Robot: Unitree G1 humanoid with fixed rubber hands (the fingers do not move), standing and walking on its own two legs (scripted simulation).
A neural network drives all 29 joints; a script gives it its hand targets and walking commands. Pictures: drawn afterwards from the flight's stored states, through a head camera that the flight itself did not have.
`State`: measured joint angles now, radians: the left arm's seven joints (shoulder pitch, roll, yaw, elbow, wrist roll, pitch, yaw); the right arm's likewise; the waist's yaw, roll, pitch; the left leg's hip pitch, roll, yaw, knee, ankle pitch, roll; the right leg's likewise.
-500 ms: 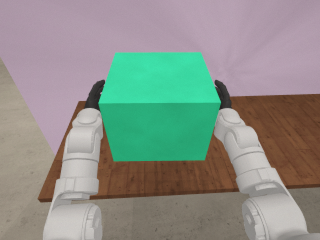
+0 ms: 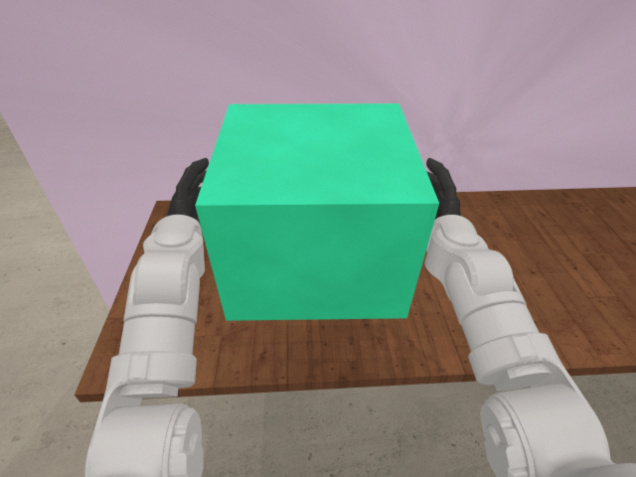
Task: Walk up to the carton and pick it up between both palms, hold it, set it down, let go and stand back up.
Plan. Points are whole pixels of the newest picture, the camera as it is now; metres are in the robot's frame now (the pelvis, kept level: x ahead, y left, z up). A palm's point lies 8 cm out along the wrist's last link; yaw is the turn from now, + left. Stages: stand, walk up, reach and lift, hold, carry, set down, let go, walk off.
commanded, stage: hold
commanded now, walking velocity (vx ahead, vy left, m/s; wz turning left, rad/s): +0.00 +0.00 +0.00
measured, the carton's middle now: (315, 208) +0.40 +0.00 +0.17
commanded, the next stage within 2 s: none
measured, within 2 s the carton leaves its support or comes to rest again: neither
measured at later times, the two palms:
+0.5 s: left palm (186, 220) +0.37 +0.16 +0.18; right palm (442, 220) +0.36 -0.16 +0.17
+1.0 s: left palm (185, 219) +0.37 +0.16 +0.18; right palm (442, 219) +0.36 -0.16 +0.17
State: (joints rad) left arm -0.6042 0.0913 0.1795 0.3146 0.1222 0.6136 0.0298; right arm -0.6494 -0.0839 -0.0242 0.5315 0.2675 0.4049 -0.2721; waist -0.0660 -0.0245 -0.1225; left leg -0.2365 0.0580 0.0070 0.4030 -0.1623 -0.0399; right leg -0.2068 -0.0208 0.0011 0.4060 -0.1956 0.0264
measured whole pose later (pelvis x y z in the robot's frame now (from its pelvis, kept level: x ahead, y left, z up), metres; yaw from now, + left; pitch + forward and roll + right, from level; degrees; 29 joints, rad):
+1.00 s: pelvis +0.00 +0.00 +0.00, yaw +0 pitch +0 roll +0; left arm -0.60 0.09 0.18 0.31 0.12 0.62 0.03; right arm -0.65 -0.08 -0.02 0.52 0.27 0.41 -0.27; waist -0.07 -0.02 -0.12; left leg -0.24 0.06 0.01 0.40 -0.16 -0.04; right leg -0.21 -0.02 0.00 0.41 -0.20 0.03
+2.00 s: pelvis +0.00 +0.00 +0.00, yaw +0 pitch +0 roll +0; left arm -0.60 0.09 0.18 0.31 0.12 0.62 0.03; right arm -0.65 -0.08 -0.02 0.52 0.27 0.41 -0.27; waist -0.07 -0.02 -0.12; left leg -0.24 0.06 0.00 0.40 -0.16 -0.04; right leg -0.21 -0.02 0.00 0.41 -0.19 0.03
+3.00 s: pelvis +0.00 +0.00 +0.00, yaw +0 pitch +0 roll +0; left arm -0.60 0.09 0.18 0.30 0.12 0.62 0.03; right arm -0.65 -0.08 -0.02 0.52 0.27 0.41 -0.27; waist -0.07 -0.02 -0.12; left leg -0.24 0.06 0.00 0.40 -0.16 -0.04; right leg -0.21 -0.02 0.00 0.41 -0.19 0.03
